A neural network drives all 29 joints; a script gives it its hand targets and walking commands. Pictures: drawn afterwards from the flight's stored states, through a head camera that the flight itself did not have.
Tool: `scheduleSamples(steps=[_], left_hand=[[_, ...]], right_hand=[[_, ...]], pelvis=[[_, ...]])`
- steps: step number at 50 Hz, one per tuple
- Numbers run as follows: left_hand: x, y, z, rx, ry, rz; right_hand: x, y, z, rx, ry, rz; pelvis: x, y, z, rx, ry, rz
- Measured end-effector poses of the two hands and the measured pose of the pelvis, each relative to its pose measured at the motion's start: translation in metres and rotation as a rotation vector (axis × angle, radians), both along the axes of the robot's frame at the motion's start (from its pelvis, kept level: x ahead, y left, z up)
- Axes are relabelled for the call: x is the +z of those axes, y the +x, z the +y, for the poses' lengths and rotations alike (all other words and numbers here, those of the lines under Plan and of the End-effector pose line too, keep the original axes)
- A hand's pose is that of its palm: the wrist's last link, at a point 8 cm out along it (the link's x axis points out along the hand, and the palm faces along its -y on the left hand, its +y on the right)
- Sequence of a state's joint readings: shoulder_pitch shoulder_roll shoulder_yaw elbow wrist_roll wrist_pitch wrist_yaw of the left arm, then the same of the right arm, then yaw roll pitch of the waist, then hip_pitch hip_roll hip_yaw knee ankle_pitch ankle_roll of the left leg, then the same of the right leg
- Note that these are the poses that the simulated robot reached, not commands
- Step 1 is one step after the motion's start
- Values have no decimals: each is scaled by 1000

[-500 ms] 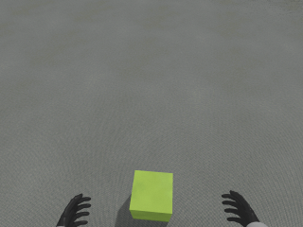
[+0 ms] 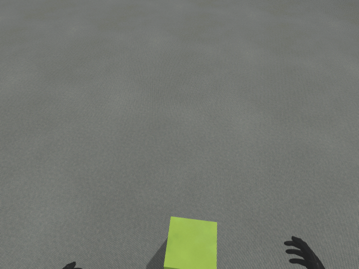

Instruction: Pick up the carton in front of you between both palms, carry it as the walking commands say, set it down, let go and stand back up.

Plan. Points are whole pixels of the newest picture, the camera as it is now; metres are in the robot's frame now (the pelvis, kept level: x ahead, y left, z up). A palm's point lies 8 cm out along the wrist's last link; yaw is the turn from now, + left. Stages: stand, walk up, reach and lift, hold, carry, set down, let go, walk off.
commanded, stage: stand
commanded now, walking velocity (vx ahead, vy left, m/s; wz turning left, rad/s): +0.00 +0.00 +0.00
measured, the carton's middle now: (190, 249) +0.32 -0.04 -0.65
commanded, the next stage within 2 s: none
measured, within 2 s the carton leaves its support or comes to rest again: neither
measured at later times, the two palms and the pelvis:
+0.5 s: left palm out of the picture +0.09 +0.32 -0.12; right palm out of the picture +0.09 -0.28 -0.09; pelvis -0.01 +0.02 -0.01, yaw +1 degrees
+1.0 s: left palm out of the picture +0.01 +0.29 -0.10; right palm out of the picture +0.05 -0.31 -0.11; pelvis -0.05 -0.02 +0.00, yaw +3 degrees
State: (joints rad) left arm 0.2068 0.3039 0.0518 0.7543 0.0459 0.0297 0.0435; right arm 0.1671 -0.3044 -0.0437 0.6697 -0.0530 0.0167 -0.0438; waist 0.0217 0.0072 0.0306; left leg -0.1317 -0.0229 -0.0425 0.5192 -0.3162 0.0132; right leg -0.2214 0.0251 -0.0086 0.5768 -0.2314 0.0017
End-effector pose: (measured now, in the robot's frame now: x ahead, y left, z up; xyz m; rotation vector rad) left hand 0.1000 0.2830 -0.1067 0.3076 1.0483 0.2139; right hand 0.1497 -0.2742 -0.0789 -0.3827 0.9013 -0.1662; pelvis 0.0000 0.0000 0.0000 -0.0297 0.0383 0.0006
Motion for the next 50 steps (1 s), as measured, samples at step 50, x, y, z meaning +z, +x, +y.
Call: scheduleSamples(steps=[50], left_hand=[[9, -85, 8, 50, 47, 47]], right_hand=[[-30, -98, -40, 1, 21, 150]], pelvis=[[-3, -52, -19, 46, 39, -97]])
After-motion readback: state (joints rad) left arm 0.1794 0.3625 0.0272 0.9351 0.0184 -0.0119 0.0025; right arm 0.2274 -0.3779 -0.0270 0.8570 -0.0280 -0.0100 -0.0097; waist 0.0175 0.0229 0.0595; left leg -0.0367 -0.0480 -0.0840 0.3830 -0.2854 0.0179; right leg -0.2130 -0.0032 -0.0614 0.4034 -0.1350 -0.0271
